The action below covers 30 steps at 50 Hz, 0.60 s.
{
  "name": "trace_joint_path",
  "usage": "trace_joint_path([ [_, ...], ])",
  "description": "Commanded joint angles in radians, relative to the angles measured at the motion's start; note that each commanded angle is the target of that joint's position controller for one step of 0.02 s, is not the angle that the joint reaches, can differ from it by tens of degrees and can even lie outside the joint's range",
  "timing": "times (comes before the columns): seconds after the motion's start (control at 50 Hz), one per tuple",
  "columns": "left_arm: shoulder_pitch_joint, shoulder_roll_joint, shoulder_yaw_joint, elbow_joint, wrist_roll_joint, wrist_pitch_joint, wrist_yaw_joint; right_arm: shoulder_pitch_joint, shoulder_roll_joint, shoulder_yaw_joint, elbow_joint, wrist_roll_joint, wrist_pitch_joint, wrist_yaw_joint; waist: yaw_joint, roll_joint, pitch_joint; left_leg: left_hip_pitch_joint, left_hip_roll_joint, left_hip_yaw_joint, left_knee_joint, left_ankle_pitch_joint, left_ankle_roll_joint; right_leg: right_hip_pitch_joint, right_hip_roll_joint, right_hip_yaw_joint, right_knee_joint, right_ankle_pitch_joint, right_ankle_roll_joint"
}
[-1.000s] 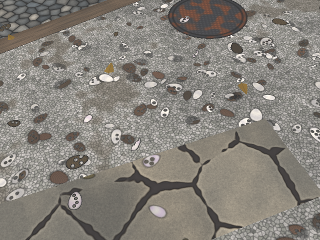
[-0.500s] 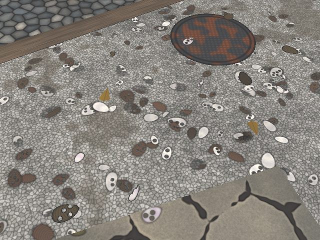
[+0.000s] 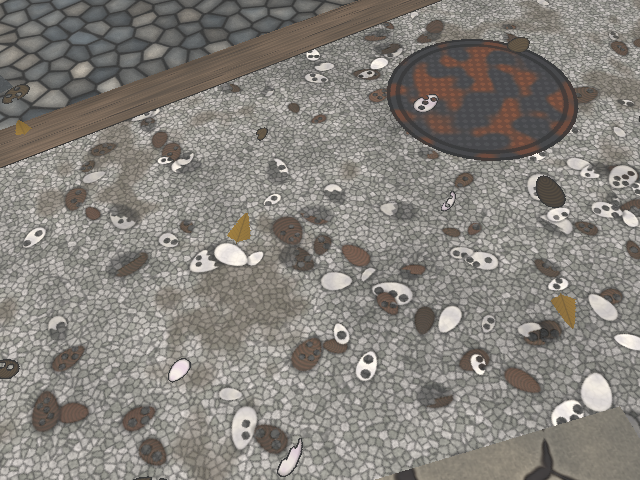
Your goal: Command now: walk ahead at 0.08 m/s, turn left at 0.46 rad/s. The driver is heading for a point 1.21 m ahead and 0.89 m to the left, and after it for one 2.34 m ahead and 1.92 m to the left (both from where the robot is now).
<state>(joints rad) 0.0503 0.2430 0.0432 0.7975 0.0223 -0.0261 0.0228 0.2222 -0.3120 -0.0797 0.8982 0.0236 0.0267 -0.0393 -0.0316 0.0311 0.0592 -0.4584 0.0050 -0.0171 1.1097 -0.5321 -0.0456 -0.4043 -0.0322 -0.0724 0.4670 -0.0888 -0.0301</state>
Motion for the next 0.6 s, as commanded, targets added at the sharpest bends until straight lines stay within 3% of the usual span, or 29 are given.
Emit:
trace_joint_path([
  [0.02, -0.022, 0.147, 0.039, -0.035, 0.01, 0.001, 0.013, 0.096, -0.06, -0.027, -0.056, -0.006, 0.033, -0.015, -0.006, -0.192, -0.132, -0.021, 0.053, 0.005, 0.019, 0.08, -0.021, 0.103, -0.253, 0.181, -0.244, -0.018, -0.195],
  [0.1, -0.041, 0.173, 0.05, -0.02, -0.001, 0.003, 0.028, 0.04, -0.043, -0.021, -0.099, -0.011, 0.032, 0.003, 0.006, -0.163, -0.16, 0.046, 0.077, 0.023, -0.172, 0.161, -0.002, 0.129, -0.278, 0.101, -0.247, 0.027, -0.205],
  [0.16, -0.036, 0.199, 0.058, -0.006, -0.011, 0.017, 0.028, 0.017, -0.062, -0.025, -0.12, -0.011, 0.034, 0.022, 0.012, -0.164, -0.166, 0.107, 0.068, 0.055, -0.284, 0.181, 0.021, 0.164, -0.302, 0.072, -0.235, 0.013, -0.192],
  [0.22, -0.048, 0.208, 0.063, 0.006, -0.037, 0.033, 0.022, 0.061, -0.069, -0.036, -0.114, -0.013, 0.038, 0.039, -0.027, -0.151, -0.157, 0.221, 0.039, 0.1, -0.496, 0.273, 0.073, 0.165, -0.292, 0.026, -0.156, -0.052, -0.129],
  [0.24, -0.019, 0.185, 0.061, 0.022, -0.044, 0.039, 0.02, 0.093, -0.087, -0.045, -0.102, -0.019, 0.039, 0.038, -0.034, -0.113, -0.147, 0.285, 0.019, 0.084, -0.585, 0.32, 0.108, 0.127, -0.256, -0.007, -0.076, -0.119, -0.076],
  [0.26, 0.028, 0.138, 0.053, 0.039, -0.037, 0.047, 0.011, 0.114, -0.15, -0.063, -0.106, -0.022, 0.038, 0.028, -0.021, 0.071, -0.101, 0.345, 0.129, -0.114, -0.751, 0.456, 0.176, 0.005, -0.161, -0.103, 0.141, -0.244, 0.019],
  [0.28, -0.005, 0.107, 0.046, -0.017, -0.004, 0.044, 0.01, 0.086, -0.272, -0.081, -0.146, -0.025, 0.036, 0.011, 0.013, 0.329, -0.053, 0.383, 0.362, -0.484, -0.814, 0.627, 0.345, -0.276, 0.01, -0.123, 0.394, -0.556, 0.115],
  [0.3, -0.121, 0.137, 0.057, -0.043, -0.002, 0.038, 0.017, 0.087, -0.245, -0.072, -0.157, -0.063, 0.007, 0.018, -0.046, 0.208, -0.087, 0.299, 0.363, -0.505, -0.842, 0.573, 0.402, -0.276, 0.028, 0.064, 0.58, -0.569, 0.097],
  [0.32, -0.105, 0.146, 0.064, -0.041, -0.022, 0.038, 0.019, 0.036, -0.226, -0.066, -0.162, -0.064, -0.018, 0.018, -0.005, 0.153, -0.089, 0.293, 0.313, -0.413, -0.844, 0.524, 0.354, -0.282, 0.015, 0.107, 0.628, -0.471, 0.075],
  [0.34, -0.058, 0.153, 0.071, -0.013, -0.023, 0.04, 0.027, -0.028, -0.205, -0.065, -0.174, -0.039, -0.031, 0.014, 0.029, 0.113, -0.088, 0.298, 0.265, -0.346, -0.829, 0.485, 0.291, -0.283, 0.002, 0.123, 0.627, -0.382, 0.066],
  [0.36, -0.038, 0.171, 0.079, 0.007, -0.014, 0.04, 0.035, -0.065, -0.164, -0.052, -0.185, -0.02, -0.034, 0.011, 0.036, 0.1, -0.097, 0.308, 0.245, -0.317, -0.818, 0.492, 0.255, -0.283, -0.004, 0.129, 0.622, -0.33, 0.068],
  [0.38, -0.032, 0.169, 0.081, 0.011, -0.009, 0.038, 0.036, -0.072, -0.141, -0.042, -0.187, -0.015, -0.033, 0.005, 0.042, 0.103, -0.107, 0.295, 0.227, -0.294, -0.809, 0.547, 0.249, -0.252, 0.004, 0.127, 0.642, -0.292, 0.074],
  [0.42, -0.025, 0.153, 0.081, 0.009, -0.018, 0.028, 0.031, -0.043, -0.124, -0.035, -0.186, -0.019, -0.031, -0.002, 0.041, 0.091, -0.139, 0.332, 0.208, -0.283, -0.794, 0.615, 0.256, -0.233, 0.022, 0.131, 0.63, -0.245, 0.083],
  [0.5, -0.061, 0.125, 0.068, -0.003, -0.026, 0.02, 0.025, -0.011, -0.149, -0.044, -0.184, -0.012, -0.023, -0.012, 0.015, 0.103, -0.133, 0.396, 0.193, -0.316, -0.773, 0.585, 0.259, -0.219, 0.035, 0.149, 0.417, -0.22, 0.105],
  [0.6, -0.053, 0.142, 0.065, -0.004, -0.033, 0.009, 0.006, -0.043, -0.175, -0.052, -0.203, -0.016, -0.009, -0.003, 0.004, 0.125, -0.127, 0.324, 0.182, -0.395, -0.754, 0.587, 0.278, -0.072, 0.061, 0.156, 0.254, -0.254, 0.112],
])
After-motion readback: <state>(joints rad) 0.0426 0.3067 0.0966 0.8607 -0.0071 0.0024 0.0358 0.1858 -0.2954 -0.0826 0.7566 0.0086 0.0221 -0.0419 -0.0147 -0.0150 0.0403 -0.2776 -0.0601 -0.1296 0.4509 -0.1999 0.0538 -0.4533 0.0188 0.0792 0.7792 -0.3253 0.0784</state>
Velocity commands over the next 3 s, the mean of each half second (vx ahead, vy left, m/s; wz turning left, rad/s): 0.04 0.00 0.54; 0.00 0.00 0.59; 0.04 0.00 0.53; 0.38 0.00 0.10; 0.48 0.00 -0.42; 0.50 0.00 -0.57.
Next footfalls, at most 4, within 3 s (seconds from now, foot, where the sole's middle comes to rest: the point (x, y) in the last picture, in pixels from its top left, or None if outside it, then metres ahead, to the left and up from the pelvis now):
0.26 left None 0.05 0.14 -0.77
0.74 right None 0.14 -0.07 -0.77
1.14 left None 0.00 0.17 -0.77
1.64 right None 0.19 0.05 -0.77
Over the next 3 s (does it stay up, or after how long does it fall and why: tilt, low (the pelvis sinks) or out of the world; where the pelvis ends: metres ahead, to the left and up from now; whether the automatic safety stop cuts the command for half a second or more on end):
stays up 0.58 0.56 0.01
